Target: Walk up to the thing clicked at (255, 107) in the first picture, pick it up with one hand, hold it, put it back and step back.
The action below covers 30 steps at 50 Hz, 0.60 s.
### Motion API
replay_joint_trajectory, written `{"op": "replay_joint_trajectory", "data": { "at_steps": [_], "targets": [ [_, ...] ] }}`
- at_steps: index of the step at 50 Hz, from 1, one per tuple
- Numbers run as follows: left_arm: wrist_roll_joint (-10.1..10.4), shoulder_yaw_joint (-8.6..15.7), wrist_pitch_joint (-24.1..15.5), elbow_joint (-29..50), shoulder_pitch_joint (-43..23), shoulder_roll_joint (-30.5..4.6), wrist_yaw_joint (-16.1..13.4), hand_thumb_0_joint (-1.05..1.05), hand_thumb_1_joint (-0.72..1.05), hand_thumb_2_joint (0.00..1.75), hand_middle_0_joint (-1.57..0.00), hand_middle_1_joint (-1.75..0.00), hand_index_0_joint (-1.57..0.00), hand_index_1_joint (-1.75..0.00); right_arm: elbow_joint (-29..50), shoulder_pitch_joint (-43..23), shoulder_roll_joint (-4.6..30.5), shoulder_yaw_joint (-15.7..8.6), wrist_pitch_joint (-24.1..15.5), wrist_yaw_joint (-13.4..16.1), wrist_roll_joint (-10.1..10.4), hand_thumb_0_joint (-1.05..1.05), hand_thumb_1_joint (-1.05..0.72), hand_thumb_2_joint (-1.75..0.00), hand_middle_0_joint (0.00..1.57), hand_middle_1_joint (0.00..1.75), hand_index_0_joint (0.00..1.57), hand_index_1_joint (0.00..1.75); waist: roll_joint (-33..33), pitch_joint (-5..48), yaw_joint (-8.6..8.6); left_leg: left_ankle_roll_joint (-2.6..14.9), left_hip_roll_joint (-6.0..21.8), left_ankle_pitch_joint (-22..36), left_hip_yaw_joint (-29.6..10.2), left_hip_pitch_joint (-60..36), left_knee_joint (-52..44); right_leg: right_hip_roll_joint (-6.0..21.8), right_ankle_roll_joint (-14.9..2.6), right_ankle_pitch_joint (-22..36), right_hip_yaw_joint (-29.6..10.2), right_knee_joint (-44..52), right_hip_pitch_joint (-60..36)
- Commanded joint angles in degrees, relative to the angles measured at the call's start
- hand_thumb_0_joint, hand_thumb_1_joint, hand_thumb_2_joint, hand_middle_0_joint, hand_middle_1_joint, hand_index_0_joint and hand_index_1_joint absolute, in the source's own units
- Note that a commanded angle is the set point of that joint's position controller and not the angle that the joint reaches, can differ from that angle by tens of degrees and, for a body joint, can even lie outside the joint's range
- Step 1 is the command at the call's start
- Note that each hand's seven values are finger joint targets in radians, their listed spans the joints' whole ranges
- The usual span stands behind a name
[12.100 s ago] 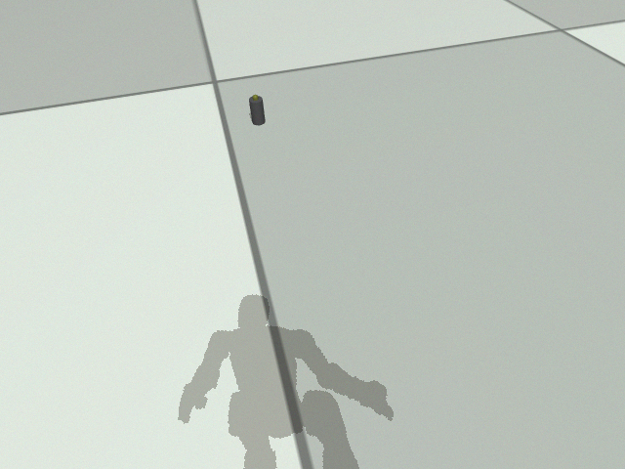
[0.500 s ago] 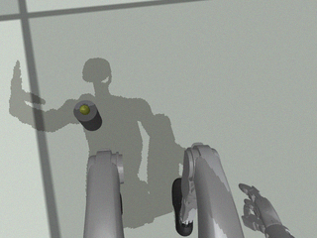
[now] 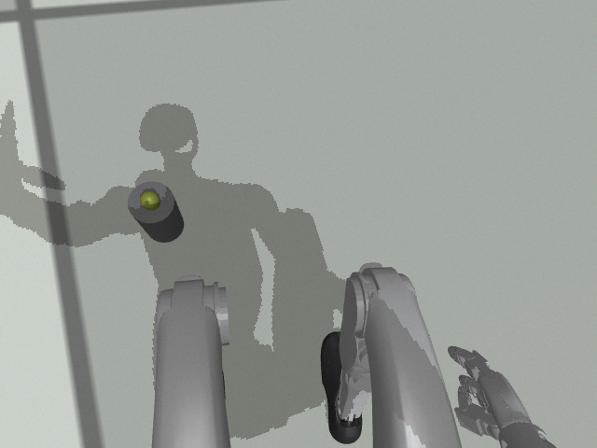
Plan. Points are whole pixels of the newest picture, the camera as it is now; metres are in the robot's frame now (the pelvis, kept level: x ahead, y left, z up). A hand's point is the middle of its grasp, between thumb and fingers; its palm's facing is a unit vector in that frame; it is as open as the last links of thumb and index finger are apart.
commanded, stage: approach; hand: left
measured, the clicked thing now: (157, 212) +0.47 +0.23 -0.29
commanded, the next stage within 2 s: close in in 0.58 s
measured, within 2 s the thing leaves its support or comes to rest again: neither
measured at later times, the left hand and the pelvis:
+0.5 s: hand (37, 219) +0.41 +0.36 -0.15, palm faces +0.13 -0.99 +0.05, open 17.5 cm; pelvis -0.01 +0.00 -0.06, yaw -4 degrees
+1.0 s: hand (129, 226) +0.43 +0.26 -0.25, palm faces +0.14 -0.99 +0.05, open 17.6 cm; pelvis -0.02 +0.02 -0.09, yaw -8 degrees
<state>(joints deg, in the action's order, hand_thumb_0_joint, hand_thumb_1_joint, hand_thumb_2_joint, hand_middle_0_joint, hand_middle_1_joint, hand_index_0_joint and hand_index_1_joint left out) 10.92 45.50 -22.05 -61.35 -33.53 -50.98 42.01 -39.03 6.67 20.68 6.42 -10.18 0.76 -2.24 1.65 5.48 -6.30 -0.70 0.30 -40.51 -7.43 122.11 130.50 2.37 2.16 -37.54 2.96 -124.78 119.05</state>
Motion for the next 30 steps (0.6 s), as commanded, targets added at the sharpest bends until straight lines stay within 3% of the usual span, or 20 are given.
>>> {"op": "replay_joint_trajectory", "data": {
  "at_steps": [1, 2, 4, 8, 12, 17, 20, 21, 22, 24, 25, 27, 29, 30],
  "targets": [
    [2.27, 3.98, -3.99, 11.09, -11.71, -23.68, 0.59, 0.00, -0.52, 0.08, -0.05, -0.07, -0.04, -0.07, 2.87, 7.05, 14.19, -4.76, -1.12, 1.09, 0.53, 0.00, -0.91, -0.91, 0.20, 0.30, 0.20, 0.30, -16.67, 33.37, 2.05, 1.67, 0.44, 9.39, 2.88, -27.46, -18.02, -1.84, -4.29, 6.94, 3.16, 10.31, -14.69],
    [2.30, 4.14, -4.21, 11.91, -12.72, -24.38, 0.64, 0.00, -0.54, 0.13, -0.07, -0.11, -0.04, -0.14, 3.01, 6.86, 14.31, -4.77, -1.08, 1.07, 0.41, 0.00, -0.92, -0.91, 0.20, 0.30, 0.20, 0.30, -16.31, 33.78, 1.75, 1.79, 0.41, 8.31, 2.90, -26.77, -17.73, -1.87, -4.20, 6.10, 3.04, 10.45, -15.01],
    [2.63, 4.62, -4.49, 9.29, -11.71, -24.42, 0.88, 0.00, -0.56, 0.02, -0.08, -0.08, -0.06, -0.10, 2.87, 6.99, 14.26, -4.33, -1.23, 0.99, 0.32, 0.00, -0.91, -0.90, 0.20, 0.30, 0.20, 0.30, -14.45, 33.20, 1.52, 2.00, 0.22, 8.72, 3.49, -25.00, -16.58, -2.02, -4.07, 6.28, 3.01, 10.59, -16.14],
    [4.17, 2.70, -7.08, 3.29, -12.65, -20.48, 1.92, 0.00, -0.57, 0.03, -0.08, -0.09, -0.06, -0.10, 3.06, 5.52, 14.79, -3.32, -1.57, 0.72, -0.16, 0.00, -0.91, -0.90, 0.20, 0.30, 0.20, 0.30, -11.78, 27.26, -1.09, 2.24, 0.37, 5.68, 2.75, -20.73, -14.49, -2.40, -3.92, 3.91, 3.97, 9.63, -12.90],
    [5.25, 1.51, -10.61, -2.33, -13.12, -18.80, 1.87, 0.00, -0.54, 0.03, -0.08, -0.08, -0.06, -0.09, 3.90, 4.44, 15.41, -1.49, -1.83, 0.03, -1.12, 0.00, -0.90, -0.90, 0.20, 0.30, 0.20, 0.30, -10.68, 25.42, -2.28, 1.94, 0.62, 5.87, 2.21, -18.92, -12.18, -2.78, -3.87, 4.18, 5.03, 7.85, -12.76],
    [4.22, -1.41, -15.11, -6.57, -15.15, -17.91, 0.12, 0.00, -0.55, 0.03, -0.08, -0.09, -0.06, -0.10, 4.53, 3.04, 16.77, 0.38, -1.33, -0.81, -2.98, 0.00, -0.90, -0.90, 0.20, 0.30, 0.20, 0.30, -11.27, 24.93, -3.63, 1.54, 0.94, 5.71, 1.71, -17.98, -8.78, -3.20, -3.82, 4.52, 6.23, 5.45, -12.17],
    [2.83, -0.58, -18.48, -4.79, -16.37, -20.85, -1.81, 0.00, -0.55, 0.03, -0.07, -0.08, -0.06, -0.09, 4.64, 1.29, 17.84, 1.53, -0.40, -1.20, -4.47, 0.00, -0.90, -0.90, 0.20, 0.30, 0.20, 0.30, -16.36, 25.46, -3.28, 0.63, 1.53, 6.83, 0.68, -22.01, -8.26, -3.28, -4.04, 5.52, 7.10, 2.93, -10.46],
    [2.46, 1.78, -20.06, -1.33, -18.30, -24.80, -2.74, 0.00, -0.55, 0.04, -0.07, -0.08, -0.06, -0.09, 4.41, 1.96, 18.31, 2.19, 0.03, -1.41, -5.05, 0.00, -0.90, -0.90, 0.20, 0.30, 0.20, 0.30, -18.92, 27.57, -3.23, 0.25, 1.59, 9.44, 0.60, -23.76, -7.49, -3.28, -4.00, 7.40, 7.40, 1.96, -12.51],
    [2.10, 1.05, -21.08, -2.99, -17.10, -23.56, -3.40, 0.00, -0.55, 0.04, -0.07, -0.08, -0.05, -0.09, 4.49, 1.04, 18.29, 2.72, 0.57, -1.49, -5.53, 0.00, -0.90, -0.90, 0.20, 0.30, 0.20, 0.30, -19.98, 28.09, -3.12, -0.13, 1.73, 10.87, 0.33, -25.12, -7.33, -3.23, -3.99, 8.25, 7.61, 1.03, -12.08],
    [2.02, 2.16, -23.81, -0.35, -16.81, -24.05, -4.56, 0.00, -0.53, 0.04, -0.07, -0.09, -0.05, -0.10, 5.78, -0.68, 18.73, 3.78, 1.50, -1.96, -6.72, 0.00, -0.91, -0.90, 0.20, 0.30, 0.20, 0.30, -22.03, 29.69, -3.59, -0.51, 2.12, 14.33, -0.11, -27.47, -5.75, -3.49, -3.97, 10.47, 8.05, -0.32, -12.87],
    [1.46, 0.90, -24.67, -2.87, -15.93, -22.53, -4.96, 0.00, -0.54, 0.05, -0.07, -0.10, -0.05, -0.10, 4.87, -1.29, 19.08, 3.92, 1.99, -1.96, -7.28, 0.00, -0.92, -0.91, 0.20, 0.30, 0.20, 0.30, -23.70, 27.99, -4.31, -0.67, 2.13, 14.26, -0.19, -27.35, -5.60, -3.44, -4.04, 10.49, 8.16, -0.88, -11.78],
    [1.22, 0.85, -26.46, -2.84, -15.90, -22.21, -6.18, 0.00, -0.57, 0.06, -0.07, -0.10, -0.05, -0.11, 4.92, -2.27, 19.19, 5.04, 2.81, -2.24, -8.45, 0.00, -0.92, -0.91, 0.20, 0.30, 0.20, 0.30, -24.12, 26.88, -4.75, -0.71, 2.25, 13.47, -0.57, -26.25, -4.75, -3.80, -3.95, 10.54, 8.94, -1.48, -12.21],
    [0.81, 0.67, -27.69, -6.39, -11.82, -20.66, -7.28, 0.00, -0.56, 0.05, -0.07, -0.10, -0.06, -0.11, 4.69, -3.15, 19.81, 5.92, 3.52, -2.39, -9.41, 0.00, -0.93, -0.91, 0.20, 0.30, 0.20, 0.30, -24.71, 25.75, -5.45, -0.97, 2.29, 14.61, -0.94, -26.47, -3.67, -3.93, -3.86, 11.70, 9.68, -2.17, -12.80],
    [0.76, -0.90, -28.26, -7.07, -11.31, -18.47, -7.68, 0.00, -0.55, 0.06, -0.07, -0.10, -0.05, -0.11, 4.86, -3.90, 20.03, 6.24, 3.81, -2.47, -9.85, 0.00, -0.93, -0.91, 0.20, 0.30, 0.20, 0.30, -24.69, 24.26, -5.91, -1.07, 2.43, 14.64, -1.18, -25.96, -3.45, -3.97, -3.94, 11.87, 9.97, -2.48, -12.11]
  ]
}}
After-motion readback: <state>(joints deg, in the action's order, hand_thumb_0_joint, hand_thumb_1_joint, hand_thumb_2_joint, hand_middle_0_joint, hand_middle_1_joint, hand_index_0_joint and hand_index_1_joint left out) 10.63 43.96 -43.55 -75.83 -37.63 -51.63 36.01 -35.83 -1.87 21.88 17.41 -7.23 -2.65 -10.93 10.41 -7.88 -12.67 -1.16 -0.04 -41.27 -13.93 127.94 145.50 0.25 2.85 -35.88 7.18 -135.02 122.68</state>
